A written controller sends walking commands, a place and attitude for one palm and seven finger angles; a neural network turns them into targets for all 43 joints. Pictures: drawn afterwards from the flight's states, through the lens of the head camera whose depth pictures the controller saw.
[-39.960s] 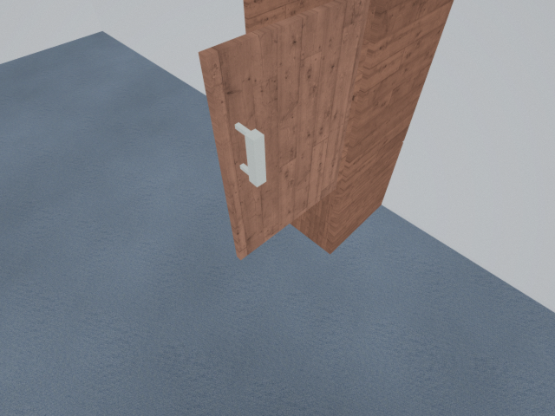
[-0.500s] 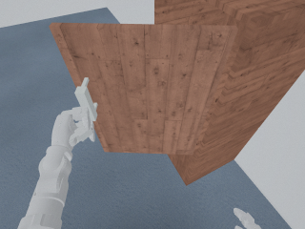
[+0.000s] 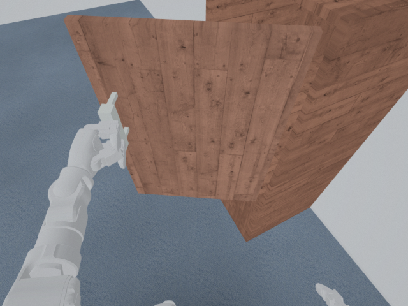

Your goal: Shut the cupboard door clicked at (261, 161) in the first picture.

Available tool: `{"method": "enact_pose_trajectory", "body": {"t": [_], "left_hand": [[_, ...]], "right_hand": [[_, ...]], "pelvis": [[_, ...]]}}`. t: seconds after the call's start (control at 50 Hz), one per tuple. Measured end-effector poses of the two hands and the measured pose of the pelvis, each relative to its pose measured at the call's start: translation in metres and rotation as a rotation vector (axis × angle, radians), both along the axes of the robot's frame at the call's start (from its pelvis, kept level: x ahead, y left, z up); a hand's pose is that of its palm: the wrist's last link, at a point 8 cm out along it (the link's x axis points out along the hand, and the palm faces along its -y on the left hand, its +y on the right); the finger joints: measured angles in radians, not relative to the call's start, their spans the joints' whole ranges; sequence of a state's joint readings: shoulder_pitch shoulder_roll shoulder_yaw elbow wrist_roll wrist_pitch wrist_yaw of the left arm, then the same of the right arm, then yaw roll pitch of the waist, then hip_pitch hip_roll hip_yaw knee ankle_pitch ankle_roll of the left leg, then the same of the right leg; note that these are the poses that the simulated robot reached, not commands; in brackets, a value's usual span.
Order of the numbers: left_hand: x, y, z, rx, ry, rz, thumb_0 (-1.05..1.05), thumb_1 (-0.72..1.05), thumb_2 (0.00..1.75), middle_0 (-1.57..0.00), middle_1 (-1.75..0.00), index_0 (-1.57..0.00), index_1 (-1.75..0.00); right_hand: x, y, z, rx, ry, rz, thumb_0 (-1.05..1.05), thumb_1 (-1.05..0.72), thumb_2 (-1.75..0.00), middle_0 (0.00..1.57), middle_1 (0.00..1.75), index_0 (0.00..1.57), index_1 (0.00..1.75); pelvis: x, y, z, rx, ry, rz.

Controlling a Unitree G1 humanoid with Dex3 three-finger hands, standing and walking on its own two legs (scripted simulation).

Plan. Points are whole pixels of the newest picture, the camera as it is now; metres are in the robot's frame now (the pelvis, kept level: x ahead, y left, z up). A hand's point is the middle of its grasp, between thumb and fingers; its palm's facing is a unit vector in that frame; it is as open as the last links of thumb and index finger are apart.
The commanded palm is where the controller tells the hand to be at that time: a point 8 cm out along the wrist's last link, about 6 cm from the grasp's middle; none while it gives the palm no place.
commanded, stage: push the door shut along its arc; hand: left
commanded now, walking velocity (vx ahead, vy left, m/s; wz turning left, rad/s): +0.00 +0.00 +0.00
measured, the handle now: (117, 122) +0.48 +0.20 +0.08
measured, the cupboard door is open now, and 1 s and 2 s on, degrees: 59 40 33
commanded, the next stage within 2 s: pull the fist back off the door in 1.48 s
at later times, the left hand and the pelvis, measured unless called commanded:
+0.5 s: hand (134, 127) +0.45 +0.15 +0.09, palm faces -0.24 -0.97 -0.03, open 3.1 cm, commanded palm +0.46 +0.19 +0.08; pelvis -0.01 +0.01 -0.01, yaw +0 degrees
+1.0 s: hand (160, 107) +0.52 +0.11 +0.08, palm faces -0.38 -0.92 -0.01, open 3.1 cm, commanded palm +0.52 +0.15 +0.08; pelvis -0.01 +0.01 -0.03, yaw -2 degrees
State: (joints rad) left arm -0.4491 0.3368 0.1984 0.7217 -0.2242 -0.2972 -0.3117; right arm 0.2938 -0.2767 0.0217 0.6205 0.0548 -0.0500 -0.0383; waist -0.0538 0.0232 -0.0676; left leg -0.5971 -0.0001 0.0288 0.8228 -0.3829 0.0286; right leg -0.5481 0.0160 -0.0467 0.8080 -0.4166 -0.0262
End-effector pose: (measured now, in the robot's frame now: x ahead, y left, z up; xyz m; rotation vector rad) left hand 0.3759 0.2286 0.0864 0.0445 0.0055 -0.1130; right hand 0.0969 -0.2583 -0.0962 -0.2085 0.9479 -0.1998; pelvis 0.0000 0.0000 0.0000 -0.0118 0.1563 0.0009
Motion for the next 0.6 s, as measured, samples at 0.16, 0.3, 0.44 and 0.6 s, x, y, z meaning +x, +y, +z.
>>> {"method": "enact_pose_trajectory", "body": {"t": [0.16, 0.3, 0.44, 0.6], "left_hand": [[0.016, -0.010, 0.004, 0.006, 0.000, -0.056, 0.04, 0.93, 0.95, -1.30, -1.50, -1.30, -1.50], [0.039, -0.009, 0.005, -0.004, 0.016, -0.073, 0.02, 0.91, 0.92, -1.31, -1.50, -1.32, -1.50], [0.061, -0.013, 0.004, -0.004, 0.021, -0.117, 0.02, 0.90, 0.91, -1.30, -1.50, -1.33, -1.50], [0.088, -0.023, 0.002, -0.004, 0.030, -0.152, 0.01, 0.90, 0.90, -1.30, -1.50, -1.31, -1.50]], "right_hand": [[-0.022, 0.000, -0.007, -0.004, 0.064, -0.017, 0.01, -0.90, -0.90, 0.20, 0.30, 0.20, 0.30], [-0.041, 0.001, -0.011, -0.012, 0.106, -0.034, 0.01, -0.90, -0.90, 0.20, 0.30, 0.20, 0.30], [-0.067, -0.001, -0.018, -0.025, 0.176, -0.054, 0.01, -0.90, -0.90, 0.20, 0.30, 0.20, 0.30], [-0.094, -0.003, -0.024, -0.042, 0.261, -0.084, 0.01, -0.90, -0.90, 0.20, 0.30, 0.20, 0.30]], "pelvis": [[-0.004, 0.003, -0.002, -0.004, 0.010, 0.006], [-0.010, 0.004, -0.006, -0.008, 0.035, 0.005], [-0.014, 0.007, -0.012, -0.014, 0.075, 0.005], [-0.015, 0.010, -0.019, -0.021, 0.124, 0.004]]}}
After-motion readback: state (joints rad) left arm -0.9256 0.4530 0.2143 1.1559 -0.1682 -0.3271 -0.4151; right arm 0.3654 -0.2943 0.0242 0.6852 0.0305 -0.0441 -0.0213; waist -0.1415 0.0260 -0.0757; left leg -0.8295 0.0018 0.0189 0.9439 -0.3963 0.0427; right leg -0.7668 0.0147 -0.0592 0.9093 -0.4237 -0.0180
